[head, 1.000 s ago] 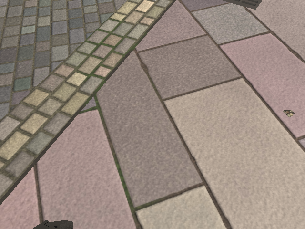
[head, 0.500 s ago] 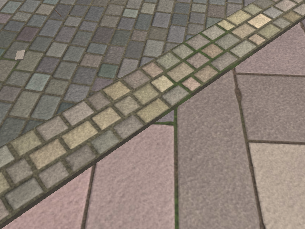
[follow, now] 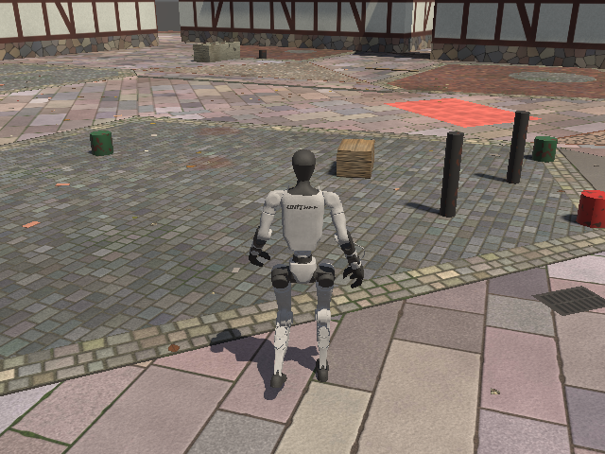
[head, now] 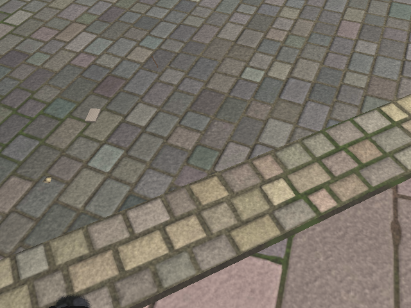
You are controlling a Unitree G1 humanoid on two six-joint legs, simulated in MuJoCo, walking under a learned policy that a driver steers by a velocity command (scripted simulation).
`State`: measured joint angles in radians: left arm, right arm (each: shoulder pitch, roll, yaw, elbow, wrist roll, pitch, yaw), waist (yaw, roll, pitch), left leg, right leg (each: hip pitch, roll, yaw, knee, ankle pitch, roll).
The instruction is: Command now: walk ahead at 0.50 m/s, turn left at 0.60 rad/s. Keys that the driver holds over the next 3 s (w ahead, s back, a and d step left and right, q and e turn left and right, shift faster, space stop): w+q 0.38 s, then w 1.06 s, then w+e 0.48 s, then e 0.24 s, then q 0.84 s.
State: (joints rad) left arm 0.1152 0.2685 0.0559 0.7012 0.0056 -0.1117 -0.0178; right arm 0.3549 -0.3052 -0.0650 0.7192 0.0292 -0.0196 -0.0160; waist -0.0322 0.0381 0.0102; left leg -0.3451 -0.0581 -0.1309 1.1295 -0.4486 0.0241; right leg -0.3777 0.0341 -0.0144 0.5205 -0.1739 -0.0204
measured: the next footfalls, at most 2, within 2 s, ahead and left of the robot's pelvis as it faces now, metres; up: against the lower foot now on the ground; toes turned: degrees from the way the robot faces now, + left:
left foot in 0.42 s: +0.35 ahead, +0.18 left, +0.00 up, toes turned +18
right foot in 0.94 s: +0.72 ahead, +0.07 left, +0.00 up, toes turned +18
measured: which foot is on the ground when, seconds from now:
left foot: up 0.00-0.40, down 0.42-0.96, up 0.98-1.00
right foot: down 0.00-0.44, up 0.46-0.92, down 0.94-1.00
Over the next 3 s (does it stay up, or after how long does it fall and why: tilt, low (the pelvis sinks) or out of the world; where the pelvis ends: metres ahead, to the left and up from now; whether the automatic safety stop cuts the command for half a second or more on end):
stays up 1.25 0.30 0.01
